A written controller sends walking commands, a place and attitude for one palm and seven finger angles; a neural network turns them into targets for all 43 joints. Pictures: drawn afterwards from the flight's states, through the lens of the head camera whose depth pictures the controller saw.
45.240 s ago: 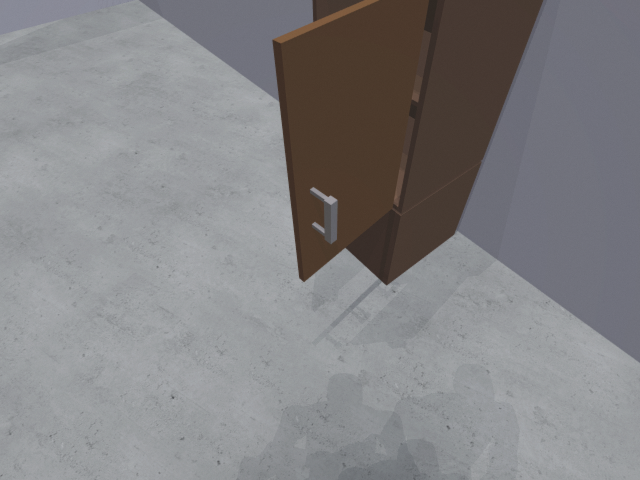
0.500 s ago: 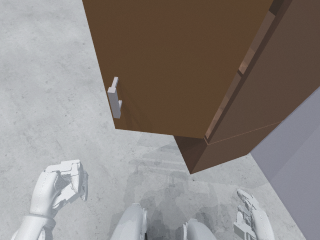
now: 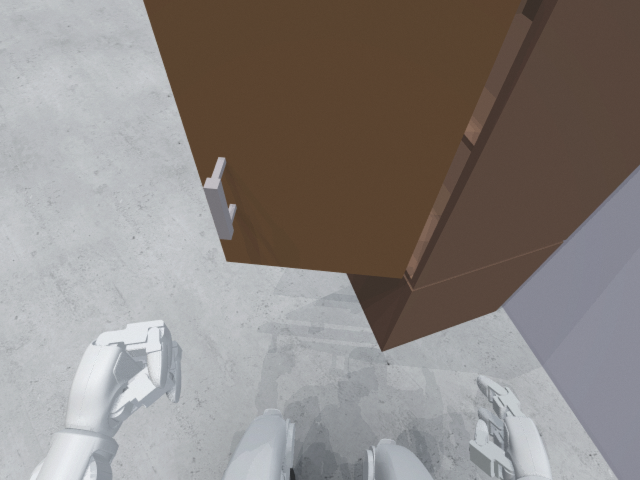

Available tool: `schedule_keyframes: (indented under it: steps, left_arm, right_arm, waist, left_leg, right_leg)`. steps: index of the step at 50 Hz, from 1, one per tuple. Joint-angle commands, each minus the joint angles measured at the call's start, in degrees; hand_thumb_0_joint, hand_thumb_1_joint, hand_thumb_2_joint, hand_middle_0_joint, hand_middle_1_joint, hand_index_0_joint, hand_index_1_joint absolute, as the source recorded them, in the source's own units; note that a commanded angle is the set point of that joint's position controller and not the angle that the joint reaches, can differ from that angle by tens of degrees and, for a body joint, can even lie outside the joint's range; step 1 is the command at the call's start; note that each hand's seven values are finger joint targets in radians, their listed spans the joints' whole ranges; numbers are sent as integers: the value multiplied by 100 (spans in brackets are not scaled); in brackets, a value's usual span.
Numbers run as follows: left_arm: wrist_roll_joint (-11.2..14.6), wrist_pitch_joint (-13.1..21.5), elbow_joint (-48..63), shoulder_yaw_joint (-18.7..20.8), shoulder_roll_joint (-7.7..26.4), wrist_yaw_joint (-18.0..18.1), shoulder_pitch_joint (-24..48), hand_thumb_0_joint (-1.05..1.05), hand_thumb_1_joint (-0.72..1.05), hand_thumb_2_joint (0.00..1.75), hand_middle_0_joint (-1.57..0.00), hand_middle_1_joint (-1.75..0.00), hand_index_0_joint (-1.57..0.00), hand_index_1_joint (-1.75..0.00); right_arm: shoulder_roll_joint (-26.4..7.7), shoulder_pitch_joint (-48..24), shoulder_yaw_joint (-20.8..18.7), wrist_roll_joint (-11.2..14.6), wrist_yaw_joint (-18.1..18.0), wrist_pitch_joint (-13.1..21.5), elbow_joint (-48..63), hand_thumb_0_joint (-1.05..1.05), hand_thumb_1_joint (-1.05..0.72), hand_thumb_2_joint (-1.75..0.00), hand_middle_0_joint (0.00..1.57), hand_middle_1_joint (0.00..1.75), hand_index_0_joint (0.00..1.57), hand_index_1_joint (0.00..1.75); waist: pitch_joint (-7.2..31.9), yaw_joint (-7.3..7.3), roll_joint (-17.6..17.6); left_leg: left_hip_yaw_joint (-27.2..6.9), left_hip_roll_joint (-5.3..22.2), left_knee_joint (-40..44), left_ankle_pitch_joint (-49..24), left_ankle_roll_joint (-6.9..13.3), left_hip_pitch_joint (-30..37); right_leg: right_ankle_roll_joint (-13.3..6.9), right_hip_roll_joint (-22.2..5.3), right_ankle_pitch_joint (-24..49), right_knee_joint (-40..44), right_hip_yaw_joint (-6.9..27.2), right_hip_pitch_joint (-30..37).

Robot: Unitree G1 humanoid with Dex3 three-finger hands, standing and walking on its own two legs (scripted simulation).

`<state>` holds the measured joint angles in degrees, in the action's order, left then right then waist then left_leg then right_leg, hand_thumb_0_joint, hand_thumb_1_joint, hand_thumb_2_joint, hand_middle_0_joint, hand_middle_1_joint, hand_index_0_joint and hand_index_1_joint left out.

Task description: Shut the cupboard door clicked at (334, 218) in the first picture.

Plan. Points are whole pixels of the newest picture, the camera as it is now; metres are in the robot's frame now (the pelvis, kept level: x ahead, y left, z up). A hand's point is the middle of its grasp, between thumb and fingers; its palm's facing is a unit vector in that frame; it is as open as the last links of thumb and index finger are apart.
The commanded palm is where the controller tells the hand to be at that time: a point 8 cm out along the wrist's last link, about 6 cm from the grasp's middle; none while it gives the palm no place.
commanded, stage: bring the fist close to the handle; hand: left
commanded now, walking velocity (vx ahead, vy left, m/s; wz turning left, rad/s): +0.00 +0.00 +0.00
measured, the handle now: (223, 200) +0.49 +0.19 +0.01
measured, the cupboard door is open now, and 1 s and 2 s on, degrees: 65 65 59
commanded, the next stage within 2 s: push the door shut along its arc in 1.32 s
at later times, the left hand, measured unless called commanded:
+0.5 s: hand (208, 300) +0.32 +0.17 +0.03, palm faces -0.04 -1.00 -0.02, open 3.1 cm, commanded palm +0.31 +0.22 +0.03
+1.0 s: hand (230, 256) +0.39 +0.16 +0.02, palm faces -0.02 -1.00 -0.03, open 3.1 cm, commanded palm +0.36 +0.21 +0.01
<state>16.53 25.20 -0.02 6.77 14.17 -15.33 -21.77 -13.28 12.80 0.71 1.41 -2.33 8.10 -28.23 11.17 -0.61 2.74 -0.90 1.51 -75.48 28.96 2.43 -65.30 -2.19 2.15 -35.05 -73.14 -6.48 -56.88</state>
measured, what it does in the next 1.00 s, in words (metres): stands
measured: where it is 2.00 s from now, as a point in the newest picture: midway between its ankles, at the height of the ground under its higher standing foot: outside the picture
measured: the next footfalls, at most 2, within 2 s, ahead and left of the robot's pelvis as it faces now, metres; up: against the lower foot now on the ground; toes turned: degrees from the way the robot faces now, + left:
none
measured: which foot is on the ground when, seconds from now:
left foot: down 0.00-1.00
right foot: down 0.00-1.00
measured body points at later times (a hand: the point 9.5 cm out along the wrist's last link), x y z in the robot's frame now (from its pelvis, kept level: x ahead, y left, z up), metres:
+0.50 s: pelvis +0.00 +0.00 +0.00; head +0.09 +0.01 +0.44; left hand +0.31 +0.22 +0.03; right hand +0.15 -0.25 -0.10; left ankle +0.06 +0.09 -0.62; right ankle +0.01 -0.11 -0.62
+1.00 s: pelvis +0.00 -0.01 -0.02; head +0.11 +0.00 +0.42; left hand +0.39 +0.21 +0.02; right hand +0.12 -0.26 -0.13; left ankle +0.06 +0.09 -0.62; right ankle +0.01 -0.11 -0.62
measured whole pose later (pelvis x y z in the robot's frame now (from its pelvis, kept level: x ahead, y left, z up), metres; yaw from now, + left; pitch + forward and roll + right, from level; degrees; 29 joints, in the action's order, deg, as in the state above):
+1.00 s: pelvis +0.00 -0.01 -0.02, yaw -1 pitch +24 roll -3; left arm 10.5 29.5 -39.6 10.9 15.0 -9.9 21.6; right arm -14.3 13.2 0.3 0.4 -0.3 1.9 -35.4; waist 11.3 2.8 1.9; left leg 0.8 2.0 -77.7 28.9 2.2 -72.7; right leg -2.5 2.3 -35.4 -77.4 -4.8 -65.7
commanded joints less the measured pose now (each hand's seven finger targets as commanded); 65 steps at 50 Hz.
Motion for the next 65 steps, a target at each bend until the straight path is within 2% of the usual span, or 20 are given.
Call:
schedule_keyframes:
  steps: [1,9,13,15,17,23,27,32,37,38,41,44,46,50,56,57,59,60,62,65]
  left_arm:
    - [19,439,987,302,637,47,1078,0,90,90,-130,-150,-130,-150]
    - [-69,199,525,361,730,105,1836,0,90,90,-130,-150,-130,-150]
    - [-136,72,7,441,787,236,2178,0,90,90,-130,-150,-130,-150]
    - [-166,125,-38,318,631,287,2478,0,90,90,-130,-150,-130,-150]
    - [-175,146,-328,426,688,350,2606,0,90,90,-130,-150,-130,-150]
    - [-221,345,-921,529,792,355,3179,0,90,90,-130,-150,-130,-150]
    - [-286,498,-993,388,677,357,3808,0,90,90,-130,-150,-130,-150]
    - [-352,561,-1260,301,583,435,4088,0,90,90,-130,-150,-130,-150]
    - [-483,607,-1891,434,696,606,4777,0,90,90,-130,-150,-130,-150]
    - [-510,643,-2015,587,871,642,4907,0,90,90,-130,-150,-130,-150]
    - [-529,803,-2168,580,818,654,5306,0,90,90,-130,-150,-130,-150]
    - [-569,841,-2589,559,861,618,5720,0,90,90,-130,-150,-130,-150]
    - [-587,849,-2860,563,871,577,6020,0,90,90,-130,-150,-130,-150]
    - [-457,807,-2814,789,1031,415,5537,0,90,90,-130,-150,-130,-150]
    - [-417,814,-2862,847,1098,344,5617,0,90,90,-130,-150,-130,-150]
    - [-414,837,-2887,715,950,341,5725,0,90,90,-130,-150,-130,-150]
    - [-418,938,-2842,854,1112,358,5882,0,90,90,-130,-150,-130,-150]
    - [-433,987,-2787,689,972,349,6046,0,90,90,-130,-150,-130,-150]
    - [-427,1051,-2730,733,1003,356,5940,0,90,90,-130,-150,-130,-150]
    - [-480,1011,-2775,614,917,366,5944,0,90,90,-130,-150,-130,-150]
  right_arm:
    - [-845,-111,-318,13,-48,324,722,0,-90,-90,20,30,20,30]
    - [-892,-99,-313,38,-8,243,650,0,-90,-90,20,30,20,30]
    - [-926,-17,-306,22,13,148,546,0,-90,-90,20,30,20,30]
    - [-904,-47,-313,25,38,129,515,0,-90,-90,20,30,20,30]
    - [-918,5,-325,14,43,86,456,0,-90,-90,20,30,20,30]
    - [-967,109,-345,-11,75,-15,303,0,-90,-90,20,30,20,30]
    - [-970,119,-381,-9,95,-66,217,0,-90,-90,20,30,20,30]
    - [-999,184,-427,-18,140,-150,134,0,-90,-90,20,30,20,30]
    - [-1001,225,-413,-34,148,-291,30,0,-90,-90,20,30,20,30]
    - [-1023,256,-414,-47,134,-310,-1,0,-90,-90,20,30,20,30]
    - [-981,227,-399,-62,147,-335,-25,0,-90,-90,20,30,20,30]
    - [-997,278,-383,-71,154,-371,-113,0,-90,-90,20,30,20,30]
    - [-1014,328,-389,-70,148,-398,-169,0,-90,-90,20,30,20,30]
    - [-1005,368,-403,-33,195,-465,-80,0,-90,-90,20,30,20,30]
    - [-995,384,-413,9,180,-564,-96,0,-90,-90,20,30,20,30]
    - [-981,383,-407,6,177,-561,-105,0,-90,-90,20,30,20,30]
    - [-1012,387,-429,0,147,-541,-163,0,-90,-90,20,30,20,30]
    - [-1004,382,-424,-10,148,-525,-181,0,-90,-90,20,30,20,30]
    - [-1025,395,-445,-20,150,-502,-195,0,-90,-90,20,30,20,30]
    - [-1032,416,-447,-22,161,-514,-221,0,-90,-90,20,30,20,30]
  waist:
    - [1111,211,107]
    - [1672,92,205]
    - [1522,142,-14]
    - [1620,150,146]
    - [1601,179,-103]
    - [1719,203,-131]
    - [1993,236,137]
    - [2138,270,110]
    - [1912,359,-101]
    - [1928,346,-112]
    - [2212,320,47]
    - [2142,413,101]
    - [2173,493,-96]
    - [2649,248,84]
    - [2204,345,-209]
    - [2124,410,-150]
    - [2239,398,-135]
    - [2209,461,-36]
    - [2398,385,62]
    - [2424,412,157]
  left_leg:
    - [-411,-25,993,-465,-63,1367]
    - [-351,-29,1005,-832,-55,1582]
    - [-370,-13,1048,-814,-51,1506]
    - [-355,-17,1070,-841,-71,1625]
    - [-334,-15,1044,-843,-59,1536]
    - [-311,-9,982,-1050,-69,1504]
    - [-318,7,938,-1270,-93,1811]
    - [-391,41,957,-1419,-127,2080]
    - [-353,17,897,-1054,-103,1716]
    - [-344,12,856,-1018,-93,1641]
    - [-290,-12,782,-1057,-101,1663]
    - [-298,-7,722,-990,-93,1578]
    - [-291,-7,654,-944,-71,1463]
    - [-216,-21,685,-1377,-97,1600]
    - [-177,-13,687,-1134,-53,1255]
    - [-184,-17,701,-1061,-47,1268]
    - [-206,-5,659,-1047,-49,1336]
    - [-232,-4,684,-1010,-54,1439]
    - [-255,-3,696,-1091,-69,1632]
    - [-319,18,733,-1252,-86,1832]
  right_leg:
    - [-20,42,663,1122,562,45]
    - [-23,25,1036,1058,590,251]
    - [-10,46,1063,1088,552,207]
    - [-6,12,1097,1068,534,156]
    - [14,9,1129,1093,556,200]
    - [0,18,1379,992,573,229]
    - [2,-13,1582,885,554,41]
    - [1,-13,1642,831,474,-156]
    - [25,-13,1387,868,526,-245]
    - [17,3,1351,854,562,-237]
    - [21,-18,1401,802,613,-173]
    - [29,-7,1355,805,650,-303]
    - [46,-8,1344,798,662,-301]
    - [33,-15,1829,747,717,134]
    - [67,-18,1654,862,778,141]
    - [72,-15,1564,887,764,46]
    - [65,-11,1508,847,764,-30]
    - [61,-15,1443,843,726,-154]
    - [40,-9,1465,823,702,-171]
    - [31,1,1585,757,618,-308]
